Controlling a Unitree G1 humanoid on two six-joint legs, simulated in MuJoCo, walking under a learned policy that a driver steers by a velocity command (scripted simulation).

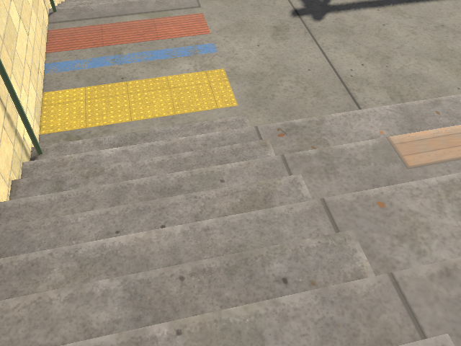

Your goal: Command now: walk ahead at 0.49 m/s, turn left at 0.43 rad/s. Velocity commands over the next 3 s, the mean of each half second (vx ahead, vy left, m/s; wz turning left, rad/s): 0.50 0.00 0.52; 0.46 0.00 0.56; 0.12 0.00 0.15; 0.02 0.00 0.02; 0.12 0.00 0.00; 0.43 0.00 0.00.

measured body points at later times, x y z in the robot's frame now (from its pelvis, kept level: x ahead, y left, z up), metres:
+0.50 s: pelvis +0.29 +0.09 -0.15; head +0.29 +0.09 +0.30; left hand +0.19 +0.30 -0.30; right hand +0.36 -0.14 -0.30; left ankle +0.27 +0.17 -0.88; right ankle +0.16 -0.08 -0.66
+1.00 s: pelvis +0.55 +0.13 -0.30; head +0.55 +0.13 +0.15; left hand +0.38 +0.28 -0.45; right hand +0.76 -0.01 -0.42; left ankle +0.58 +0.31 -0.94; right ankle +0.56 +0.03 -1.02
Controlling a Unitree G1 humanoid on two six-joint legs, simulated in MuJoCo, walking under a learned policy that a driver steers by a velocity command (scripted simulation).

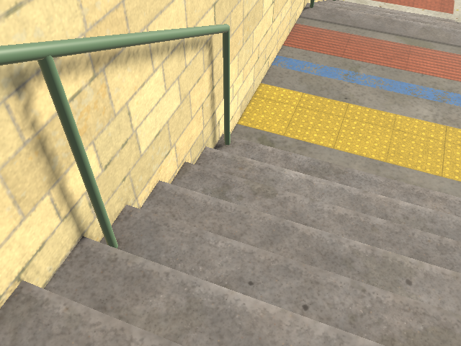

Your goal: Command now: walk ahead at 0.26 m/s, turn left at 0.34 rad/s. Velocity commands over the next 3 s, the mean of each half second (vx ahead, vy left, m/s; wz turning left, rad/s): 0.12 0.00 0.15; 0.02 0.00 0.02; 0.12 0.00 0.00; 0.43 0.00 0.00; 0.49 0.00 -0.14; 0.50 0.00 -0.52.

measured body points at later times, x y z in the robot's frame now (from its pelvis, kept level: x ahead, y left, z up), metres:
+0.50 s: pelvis +0.08 -0.03 -0.01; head +0.10 -0.03 +0.44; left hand +0.14 +0.21 -0.15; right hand +0.17 -0.27 -0.15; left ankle +0.11 +0.12 -0.72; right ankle +0.05 -0.13 -0.72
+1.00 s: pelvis +0.06 -0.01 +0.02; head +0.07 -0.01 +0.47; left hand +0.07 +0.22 -0.14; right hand +0.05 -0.23 -0.14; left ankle +0.11 +0.12 -0.72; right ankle +0.05 -0.13 -0.72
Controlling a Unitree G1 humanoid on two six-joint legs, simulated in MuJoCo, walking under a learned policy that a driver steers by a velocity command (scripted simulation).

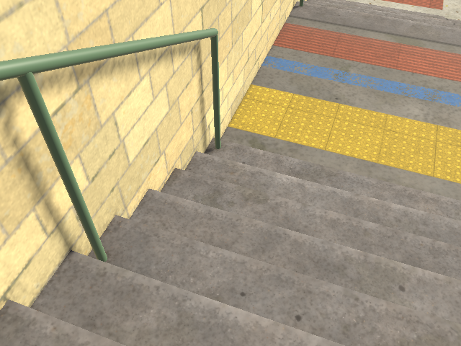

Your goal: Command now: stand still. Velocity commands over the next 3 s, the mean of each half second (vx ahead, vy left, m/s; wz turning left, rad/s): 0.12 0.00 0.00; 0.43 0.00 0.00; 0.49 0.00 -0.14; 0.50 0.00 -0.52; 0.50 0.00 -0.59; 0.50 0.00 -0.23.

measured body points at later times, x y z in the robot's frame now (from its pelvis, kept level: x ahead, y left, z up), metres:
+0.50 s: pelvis +0.02 +0.02 -0.02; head +0.01 +0.04 +0.43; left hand +0.00 +0.27 -0.18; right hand -0.03 -0.22 -0.17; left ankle +0.00 +0.09 -0.74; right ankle -0.01 -0.12 -0.72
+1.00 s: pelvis +0.23 -0.02 -0.15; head +0.25 -0.03 +0.30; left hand +0.38 +0.21 -0.27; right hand +0.11 -0.24 -0.30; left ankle +0.04 +0.10 -0.66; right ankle +0.26 -0.08 -0.88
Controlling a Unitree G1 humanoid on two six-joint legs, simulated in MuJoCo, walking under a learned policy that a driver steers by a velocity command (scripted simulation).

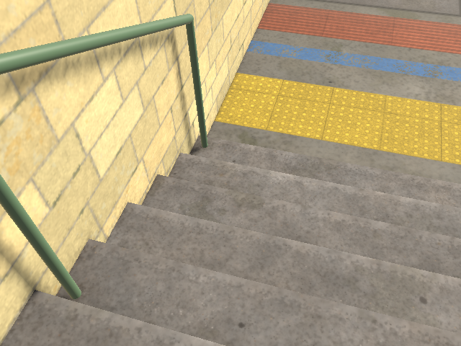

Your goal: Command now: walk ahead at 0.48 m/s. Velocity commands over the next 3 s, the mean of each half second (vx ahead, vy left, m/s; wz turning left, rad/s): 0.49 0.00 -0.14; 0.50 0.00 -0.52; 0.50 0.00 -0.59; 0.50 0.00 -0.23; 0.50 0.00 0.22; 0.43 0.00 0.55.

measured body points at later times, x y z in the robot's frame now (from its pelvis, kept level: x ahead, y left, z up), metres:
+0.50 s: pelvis +0.29 +0.04 -0.11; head +0.30 +0.04 +0.34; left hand +0.11 +0.22 -0.24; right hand +0.49 -0.15 -0.22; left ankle +0.40 +0.15 -0.86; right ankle +0.03 -0.07 -0.72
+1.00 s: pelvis +0.55 -0.02 -0.22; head +0.56 -0.03 +0.23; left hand +0.79 +0.11 -0.34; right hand +0.34 -0.12 -0.37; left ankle +0.39 +0.15 -0.87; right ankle +0.63 -0.18 -0.96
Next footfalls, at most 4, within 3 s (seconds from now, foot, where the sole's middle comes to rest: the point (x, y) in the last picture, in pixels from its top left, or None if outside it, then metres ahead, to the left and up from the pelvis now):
0.48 left None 0.43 0.15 -0.91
1.04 right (287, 320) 0.66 -0.18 -1.05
1.44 left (251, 260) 0.98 -0.09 -1.19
2.10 right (352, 242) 1.11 -0.58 -1.33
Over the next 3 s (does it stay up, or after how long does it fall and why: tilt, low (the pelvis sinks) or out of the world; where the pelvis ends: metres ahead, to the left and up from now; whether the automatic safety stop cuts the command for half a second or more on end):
stays up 1.48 -0.64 -0.74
